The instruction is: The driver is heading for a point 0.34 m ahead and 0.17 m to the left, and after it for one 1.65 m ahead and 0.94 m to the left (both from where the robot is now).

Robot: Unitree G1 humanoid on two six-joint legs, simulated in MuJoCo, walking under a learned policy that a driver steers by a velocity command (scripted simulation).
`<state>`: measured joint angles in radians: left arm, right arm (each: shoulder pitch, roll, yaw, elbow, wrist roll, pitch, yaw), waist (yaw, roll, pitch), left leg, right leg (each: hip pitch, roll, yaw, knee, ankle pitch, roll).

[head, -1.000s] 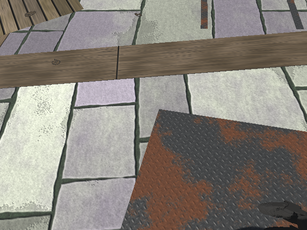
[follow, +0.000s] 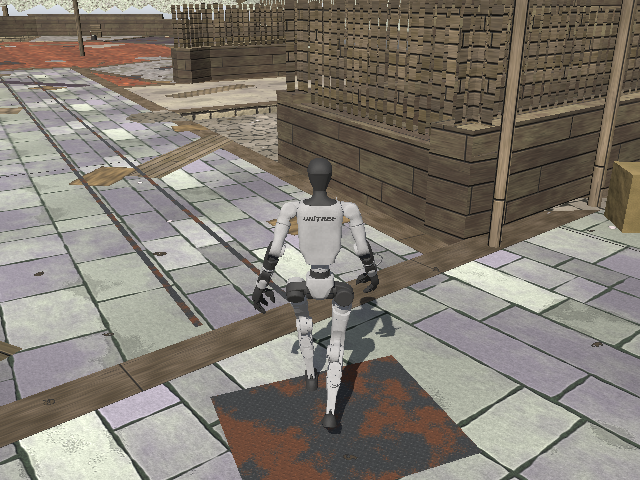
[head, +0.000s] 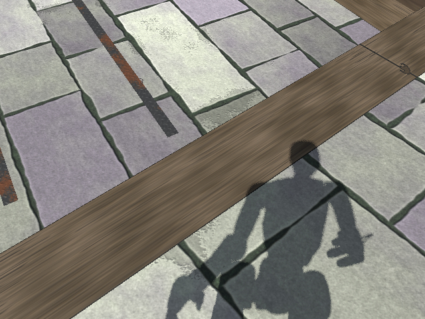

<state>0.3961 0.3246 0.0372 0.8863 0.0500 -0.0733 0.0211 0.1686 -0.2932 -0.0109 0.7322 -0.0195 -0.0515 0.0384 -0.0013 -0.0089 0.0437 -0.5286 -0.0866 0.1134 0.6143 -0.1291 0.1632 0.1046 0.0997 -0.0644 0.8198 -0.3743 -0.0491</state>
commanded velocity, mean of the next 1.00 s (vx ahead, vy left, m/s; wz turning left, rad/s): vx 0.41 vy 0.00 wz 0.90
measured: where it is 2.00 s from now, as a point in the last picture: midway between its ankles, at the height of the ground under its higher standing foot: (209, 292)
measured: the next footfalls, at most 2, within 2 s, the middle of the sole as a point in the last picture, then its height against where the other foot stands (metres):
right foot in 0.36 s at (241, 270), level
left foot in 0.80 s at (169, 312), level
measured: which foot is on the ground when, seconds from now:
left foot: down 0.00-0.36, up 0.38-0.78, down 0.80-1.00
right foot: up 0.00-0.34, down 0.36-0.82, up 0.84-1.00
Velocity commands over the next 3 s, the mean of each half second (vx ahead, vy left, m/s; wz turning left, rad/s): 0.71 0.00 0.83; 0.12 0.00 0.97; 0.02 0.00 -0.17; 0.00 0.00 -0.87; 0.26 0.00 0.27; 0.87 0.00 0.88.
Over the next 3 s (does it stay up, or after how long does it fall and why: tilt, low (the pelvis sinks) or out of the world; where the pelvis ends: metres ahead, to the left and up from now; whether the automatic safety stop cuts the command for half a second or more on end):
stays up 0.88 0.35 0.03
